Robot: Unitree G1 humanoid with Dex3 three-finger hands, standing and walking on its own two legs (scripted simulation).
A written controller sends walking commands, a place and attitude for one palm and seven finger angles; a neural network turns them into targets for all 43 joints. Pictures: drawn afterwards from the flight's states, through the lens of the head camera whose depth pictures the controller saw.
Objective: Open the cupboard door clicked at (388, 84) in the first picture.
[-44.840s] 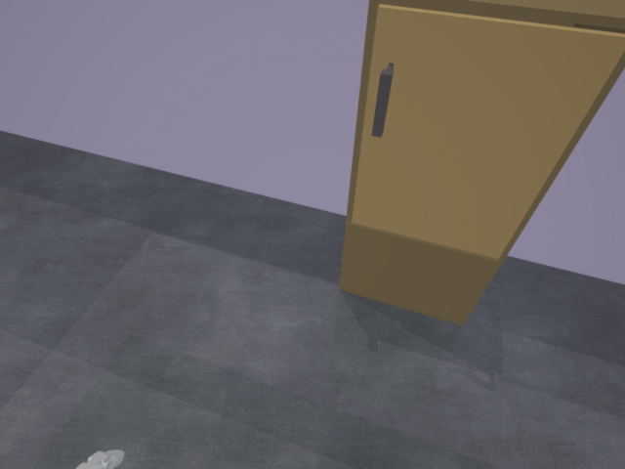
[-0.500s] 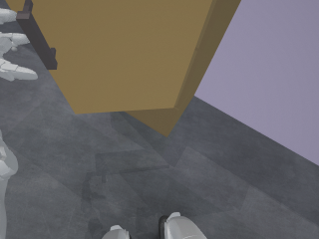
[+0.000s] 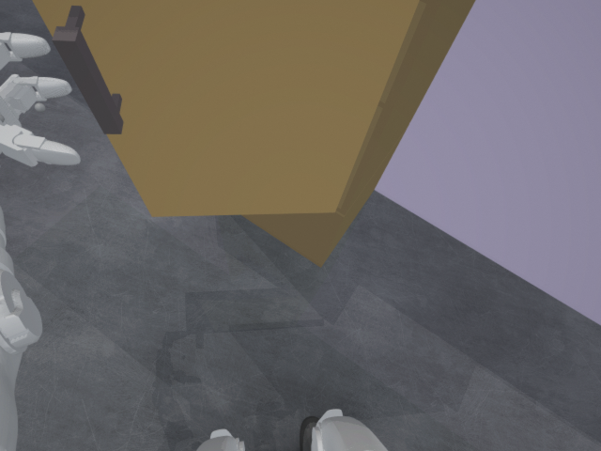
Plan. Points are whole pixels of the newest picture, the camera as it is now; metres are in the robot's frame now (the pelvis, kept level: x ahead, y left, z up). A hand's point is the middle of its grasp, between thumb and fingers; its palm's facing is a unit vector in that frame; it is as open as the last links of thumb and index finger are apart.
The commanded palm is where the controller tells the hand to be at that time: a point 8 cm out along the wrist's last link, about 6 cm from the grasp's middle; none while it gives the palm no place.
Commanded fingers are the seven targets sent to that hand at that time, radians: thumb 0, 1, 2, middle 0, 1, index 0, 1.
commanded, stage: move the hooked fingers beside the handle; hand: left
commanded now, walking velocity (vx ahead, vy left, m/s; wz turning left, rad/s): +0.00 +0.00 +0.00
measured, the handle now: (96, 75) +0.57 +0.22 +0.10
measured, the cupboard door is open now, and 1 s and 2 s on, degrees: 38 38 38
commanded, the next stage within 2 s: slide the fingers in behind the handle in 0.30 s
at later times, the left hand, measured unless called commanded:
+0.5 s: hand (43, 105) +0.51 +0.26 +0.11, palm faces -0.01 -1.00 -0.02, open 14.0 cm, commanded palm +0.50 +0.30 +0.10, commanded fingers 0.00 -0.50 0.30 -0.30 -1.20 -0.30 -1.20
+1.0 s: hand (77, 105) +0.52 +0.23 +0.11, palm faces -0.01 -1.00 -0.02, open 14.0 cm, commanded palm +0.49 +0.26 +0.10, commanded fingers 0.00 -0.50 0.30 -0.30 -1.20 -0.30 -1.20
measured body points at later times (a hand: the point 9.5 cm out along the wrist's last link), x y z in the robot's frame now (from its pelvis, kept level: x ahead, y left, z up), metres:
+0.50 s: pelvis -0.01 +0.00 -0.01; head +0.13 +0.03 +0.42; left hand +0.51 +0.32 +0.11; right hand -0.05 -0.26 -0.10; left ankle -0.04 +0.09 -0.70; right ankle +0.01 -0.11 -0.70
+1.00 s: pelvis +0.00 +0.01 +0.00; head +0.12 +0.03 +0.43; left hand +0.51 +0.28 +0.11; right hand -0.03 -0.26 -0.11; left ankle -0.04 +0.09 -0.70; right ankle +0.01 -0.11 -0.70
